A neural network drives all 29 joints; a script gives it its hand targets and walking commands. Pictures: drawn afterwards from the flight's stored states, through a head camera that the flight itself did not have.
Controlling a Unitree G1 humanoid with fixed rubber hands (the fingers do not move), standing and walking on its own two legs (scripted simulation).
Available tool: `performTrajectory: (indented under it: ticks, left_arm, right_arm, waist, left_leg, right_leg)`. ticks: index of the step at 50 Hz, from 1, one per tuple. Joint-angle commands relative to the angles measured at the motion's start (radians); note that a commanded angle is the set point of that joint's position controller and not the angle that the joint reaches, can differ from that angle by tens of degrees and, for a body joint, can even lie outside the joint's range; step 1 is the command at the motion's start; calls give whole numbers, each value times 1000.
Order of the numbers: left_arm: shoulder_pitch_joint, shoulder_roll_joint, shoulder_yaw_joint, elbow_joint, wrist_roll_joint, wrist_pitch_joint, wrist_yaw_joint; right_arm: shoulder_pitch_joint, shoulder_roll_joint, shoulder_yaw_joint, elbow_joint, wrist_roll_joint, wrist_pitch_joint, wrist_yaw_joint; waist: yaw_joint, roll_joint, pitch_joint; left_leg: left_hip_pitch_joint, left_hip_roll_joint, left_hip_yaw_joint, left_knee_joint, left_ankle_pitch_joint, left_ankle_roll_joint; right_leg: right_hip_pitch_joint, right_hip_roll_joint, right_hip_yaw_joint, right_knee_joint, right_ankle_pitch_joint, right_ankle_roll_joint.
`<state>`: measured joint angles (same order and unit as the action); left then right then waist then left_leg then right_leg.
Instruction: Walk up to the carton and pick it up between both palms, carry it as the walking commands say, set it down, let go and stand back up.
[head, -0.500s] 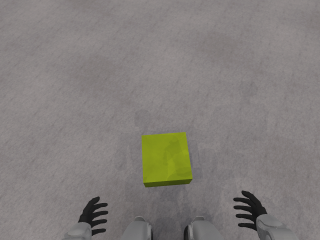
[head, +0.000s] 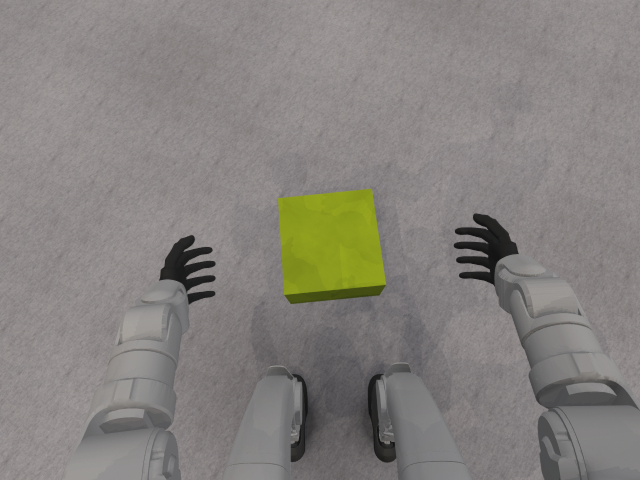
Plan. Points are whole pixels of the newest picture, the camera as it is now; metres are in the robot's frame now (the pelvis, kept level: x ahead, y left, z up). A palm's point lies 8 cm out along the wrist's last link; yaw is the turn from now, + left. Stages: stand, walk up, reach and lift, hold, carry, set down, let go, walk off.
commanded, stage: reach and lift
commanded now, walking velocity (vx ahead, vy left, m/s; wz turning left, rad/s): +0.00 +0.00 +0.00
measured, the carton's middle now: (330, 248) +0.55 +0.01 -0.61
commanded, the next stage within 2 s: none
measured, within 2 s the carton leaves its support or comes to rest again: neither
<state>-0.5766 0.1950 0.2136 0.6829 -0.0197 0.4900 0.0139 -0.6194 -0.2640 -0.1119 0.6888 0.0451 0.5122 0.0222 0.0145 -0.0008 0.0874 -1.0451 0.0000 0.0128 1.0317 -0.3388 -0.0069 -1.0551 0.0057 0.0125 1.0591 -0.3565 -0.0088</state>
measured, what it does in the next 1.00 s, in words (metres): lowers itself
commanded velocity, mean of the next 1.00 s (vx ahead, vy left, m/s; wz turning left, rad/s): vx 0.00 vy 0.00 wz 0.00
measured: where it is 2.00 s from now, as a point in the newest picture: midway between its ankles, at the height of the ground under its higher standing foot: (338, 432)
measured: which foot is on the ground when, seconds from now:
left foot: down 0.00-1.00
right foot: down 0.00-1.00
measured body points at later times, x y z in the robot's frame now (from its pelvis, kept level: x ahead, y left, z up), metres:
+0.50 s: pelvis +0.02 +0.01 -0.02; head +0.31 +0.01 +0.32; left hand +0.50 +0.24 -0.13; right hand +0.53 -0.21 -0.13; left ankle +0.08 +0.12 -0.65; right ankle +0.08 -0.11 -0.65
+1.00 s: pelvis +0.01 +0.01 -0.06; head +0.35 +0.01 +0.24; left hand +0.54 +0.24 -0.19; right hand +0.57 -0.20 -0.18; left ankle +0.08 +0.13 -0.65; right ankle +0.08 -0.11 -0.65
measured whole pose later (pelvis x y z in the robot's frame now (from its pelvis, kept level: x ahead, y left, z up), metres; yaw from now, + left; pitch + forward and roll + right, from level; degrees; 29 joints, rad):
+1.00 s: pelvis +0.01 +0.01 -0.06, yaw +0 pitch +49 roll +0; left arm -1.20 0.26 0.45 0.88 0.06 0.20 0.01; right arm -1.30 -0.38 -0.39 1.01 -0.09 0.19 0.09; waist 0.04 0.00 -0.03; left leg -1.70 -0.01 -0.01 1.19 -0.34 -0.01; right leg -1.69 0.02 0.02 1.19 -0.35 0.01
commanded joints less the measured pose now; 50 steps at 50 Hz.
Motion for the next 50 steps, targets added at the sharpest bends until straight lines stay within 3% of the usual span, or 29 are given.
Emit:
performTrajectory:
  ticks: [1, 7, 19, 30, 36, 41, 50]
  left_arm:
    - [-235, 142, 35, -66, -3, -47, 5]
    - [-354, 147, 42, -30, -21, -120, 14]
    - [-549, 182, 100, 39, -15, -275, 19]
    - [-748, 211, 172, 80, -1, -313, 24]
    - [-765, 217, 210, 29, 33, -323, 4]
    - [-765, 191, 220, 24, 59, -318, -9]
    - [-854, 189, 239, 113, 84, -305, 9]
  right_arm:
    - [-272, -118, -31, -49, -1, -45, -16]
    - [-384, -174, -72, 38, -1, -134, -12]
    - [-634, -237, -140, 166, -7, -306, 37]
    - [-843, -284, -209, 214, -51, -347, 67]
    - [-862, -276, -245, 152, -80, -350, 73]
    - [-865, -256, -263, 141, -107, -343, 78]
    - [-938, -254, -287, 247, -135, -333, 65]
  waist:
    - [24, -46, -666]
    - [12, -20, -798]
    - [21, -16, -1002]
    - [26, -26, -1147]
    - [34, -39, -1252]
    - [33, -53, -1214]
    - [26, -32, -1042]
  left_leg:
    - [150, -29, 35, -116, 46, -8]
    - [143, -28, 21, -104, 142, -22]
    - [136, -31, 6, -62, 365, -31]
    - [92, -35, 1, -28, 509, -42]
    - [91, -45, 12, -16, 625, -34]
    - [1, -47, 23, 0, 556, -36]
    - [-237, -54, 41, 185, 273, -51]
  right_leg:
    - [353, 5, 16, -156, 61, 30]
    - [289, 17, 7, -139, 154, 29]
    - [159, 39, -13, -85, 347, 20]
    - [114, 45, -12, -52, 512, 11]
    - [167, 49, -14, -42, 653, 22]
    - [143, 52, -18, -15, 610, 33]
    - [-156, 62, -41, 167, 267, 30]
